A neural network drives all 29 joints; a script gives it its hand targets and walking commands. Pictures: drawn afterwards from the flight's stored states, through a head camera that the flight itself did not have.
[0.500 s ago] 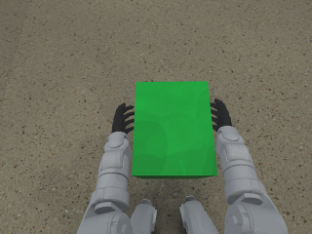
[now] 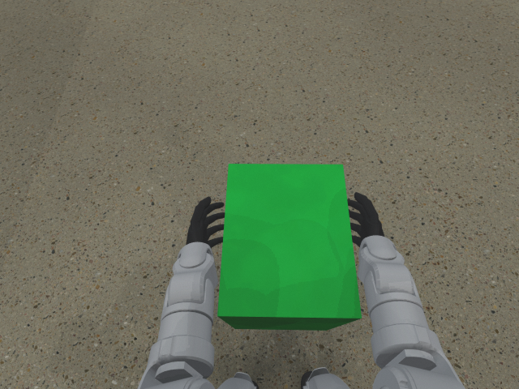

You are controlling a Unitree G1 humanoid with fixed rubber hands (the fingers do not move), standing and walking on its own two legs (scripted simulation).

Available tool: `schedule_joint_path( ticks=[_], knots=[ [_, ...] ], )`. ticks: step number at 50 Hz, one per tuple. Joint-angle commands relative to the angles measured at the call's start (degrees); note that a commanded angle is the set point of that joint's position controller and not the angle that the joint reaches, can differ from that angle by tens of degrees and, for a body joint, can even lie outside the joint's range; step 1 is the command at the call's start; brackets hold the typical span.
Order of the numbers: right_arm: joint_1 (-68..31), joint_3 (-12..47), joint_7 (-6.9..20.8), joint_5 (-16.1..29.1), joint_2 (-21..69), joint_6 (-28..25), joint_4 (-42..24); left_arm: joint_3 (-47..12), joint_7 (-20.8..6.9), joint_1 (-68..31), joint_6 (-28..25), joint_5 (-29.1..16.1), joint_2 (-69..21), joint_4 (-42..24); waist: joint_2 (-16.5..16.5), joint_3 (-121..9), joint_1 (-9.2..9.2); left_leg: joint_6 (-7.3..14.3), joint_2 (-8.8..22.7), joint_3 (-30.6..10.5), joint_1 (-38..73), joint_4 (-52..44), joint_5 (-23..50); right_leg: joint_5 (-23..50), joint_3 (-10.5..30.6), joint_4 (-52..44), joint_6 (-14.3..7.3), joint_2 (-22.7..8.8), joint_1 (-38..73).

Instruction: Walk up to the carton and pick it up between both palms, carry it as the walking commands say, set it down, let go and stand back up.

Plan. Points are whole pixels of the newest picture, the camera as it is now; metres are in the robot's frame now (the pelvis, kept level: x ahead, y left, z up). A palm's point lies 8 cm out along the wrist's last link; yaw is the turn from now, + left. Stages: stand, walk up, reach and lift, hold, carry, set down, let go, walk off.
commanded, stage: reach and lift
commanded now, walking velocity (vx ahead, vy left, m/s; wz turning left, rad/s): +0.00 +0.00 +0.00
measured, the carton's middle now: (282, 256) +0.35 +0.00 -0.10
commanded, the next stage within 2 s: hold in 1.92 s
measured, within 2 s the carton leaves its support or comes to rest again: neither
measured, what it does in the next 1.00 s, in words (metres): stands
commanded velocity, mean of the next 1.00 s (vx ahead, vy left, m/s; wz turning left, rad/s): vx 0.00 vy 0.00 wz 0.00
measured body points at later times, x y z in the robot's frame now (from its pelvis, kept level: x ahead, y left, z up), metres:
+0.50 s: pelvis +0.01 -0.01 +0.03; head +0.01 -0.01 +0.48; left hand +0.34 +0.13 +0.04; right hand +0.34 -0.15 +0.03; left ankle +0.02 +0.12 -0.71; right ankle +0.04 -0.12 -0.71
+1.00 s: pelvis +0.00 -0.01 +0.03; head -0.05 -0.01 +0.48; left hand +0.32 +0.13 +0.09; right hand +0.33 -0.15 +0.08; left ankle +0.02 +0.12 -0.71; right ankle +0.04 -0.12 -0.71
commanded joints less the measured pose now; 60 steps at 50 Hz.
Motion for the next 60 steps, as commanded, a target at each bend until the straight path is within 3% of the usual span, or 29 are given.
schedule_joint_path(
  ticks=[1,12,25,35,42,49,60],
  knots=[
    [-26.8,32.8,13.9,7.1,58.2,0.0,2.1,-33.1,-12.5,-27.9,0.9,-6.2,-57.4,4.8,-1.2,-29.8,-0.36,-0.7,-0.7,3.1,14.1,-6.5,16.0,15.3,-3.7,-4.4,-1.0,1.0,22.2],
    [-24.8,33.1,13.9,8.2,58.6,4.3,-0.3,-31.8,-13.2,-24.7,4.9,-6.4,-57.5,4.8,-1.4,-22.2,0.42,-0.3,-0.2,3.0,20.7,-13.0,15.8,14.7,-3.5,-10.8,-0.9,0.3,29.5],
    [-24.4,36.7,13.7,10.9,60.7,11.6,-6.3,-34.7,-14.2,-24.3,12.1,-9.5,-57.4,0.0,-1.7,-17.5,0.73,0.2,0.4,3.6,27.4,-17.0,15.3,14.8,-3.3,-14.9,-0.4,-0.2,35.7],
    [-25.5,37.6,14.0,13.1,60.7,17.9,-10.3,-35.1,-14.4,-24.9,18.6,-11.6,-56.6,-3.9,-1.3,-12.2,0.96,0.4,0.9,3.8,32.4,-20.2,12.6,11.3,-3.4,-18.3,-0.3,-0.7,38.3],
    [-26.7,35.0,14.2,12.5,59.2,21.4,-10.5,-32.8,-14.6,-25.6,22.3,-11.0,-55.1,-3.7,-1.2,-6.8,0.62,0.3,1.1,3.7,33.5,-22.6,8.4,7.1,-3.8,-20.8,-0.4,-1.0,38.8],
    [-29.6,32.5,14.0,11.6,58.6,22.1,-8.8,-30.9,-14.8,-29.5,22.8,-10.5,-53.6,-3.0,-1.0,-5.1,0.13,0.2,1.1,4.0,31.5,-22.5,4.0,3.5,-3.8,-20.9,-0.7,-1.0,39.2],
    [-27.8,34.2,13.6,13.1,58.5,22.1,-11.9,-33.3,-14.4,-27.6,22.6,-11.5,-54.0,-5.4,-0.8,-9.2,0.04,0.1,1.2,3.3,33.1,-21.6,10.3,9.6,-3.8,-19.9,-0.5,-0.6,40.9]
  ],
)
